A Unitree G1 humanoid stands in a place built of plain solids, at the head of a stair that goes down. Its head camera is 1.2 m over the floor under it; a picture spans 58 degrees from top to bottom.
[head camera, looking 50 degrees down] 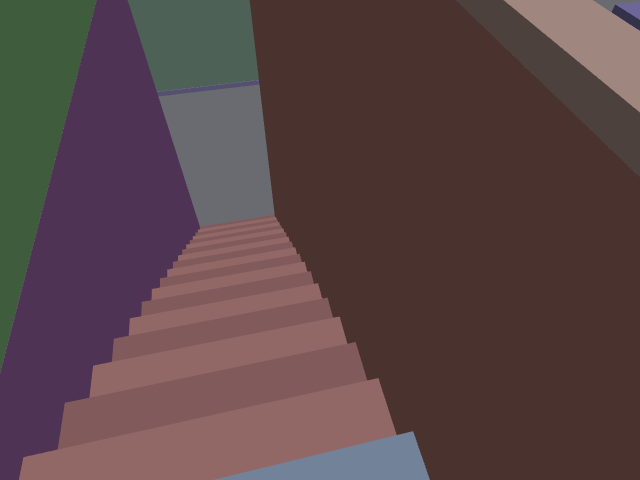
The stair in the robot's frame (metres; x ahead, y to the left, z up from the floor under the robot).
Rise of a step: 0.20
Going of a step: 0.23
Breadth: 1.10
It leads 13 degrees to the left of straight ahead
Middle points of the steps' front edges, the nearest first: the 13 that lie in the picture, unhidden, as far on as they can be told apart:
0.45 0.34 -0.19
0.68 0.39 -0.39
0.91 0.45 -0.59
1.14 0.50 -0.78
1.37 0.55 -0.98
1.60 0.60 -1.17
1.82 0.65 -1.37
2.05 0.70 -1.56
2.28 0.75 -1.76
2.51 0.81 -1.95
2.74 0.86 -2.15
2.97 0.91 -2.35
3.19 0.96 -2.54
